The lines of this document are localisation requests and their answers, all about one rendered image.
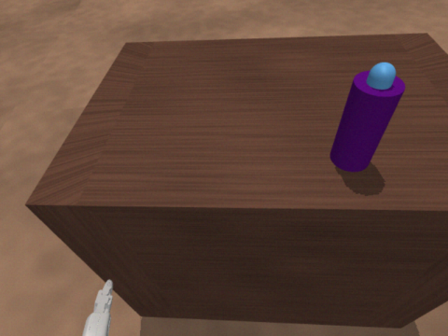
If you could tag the left robot hand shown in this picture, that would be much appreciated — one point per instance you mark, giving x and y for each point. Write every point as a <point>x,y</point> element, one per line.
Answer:
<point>98,323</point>

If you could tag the bottle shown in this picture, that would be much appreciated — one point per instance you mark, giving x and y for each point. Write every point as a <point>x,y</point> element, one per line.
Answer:
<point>372,100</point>

